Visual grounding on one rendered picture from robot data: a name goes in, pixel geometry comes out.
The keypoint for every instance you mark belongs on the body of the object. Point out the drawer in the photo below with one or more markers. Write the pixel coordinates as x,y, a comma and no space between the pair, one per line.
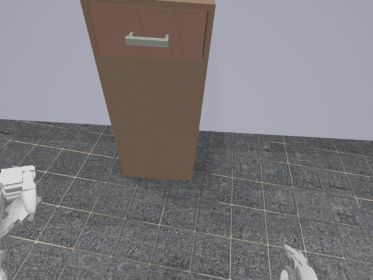
113,22

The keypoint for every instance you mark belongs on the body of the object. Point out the handle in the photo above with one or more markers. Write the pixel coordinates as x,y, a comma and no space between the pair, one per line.
146,41

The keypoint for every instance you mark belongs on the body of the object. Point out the robot right hand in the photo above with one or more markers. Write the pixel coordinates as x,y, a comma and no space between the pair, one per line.
299,262

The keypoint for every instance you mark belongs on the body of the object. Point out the robot left hand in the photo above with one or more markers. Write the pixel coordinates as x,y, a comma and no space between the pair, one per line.
17,186

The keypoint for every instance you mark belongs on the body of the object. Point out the cabinet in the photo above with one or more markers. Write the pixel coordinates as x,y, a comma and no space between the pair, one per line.
154,104

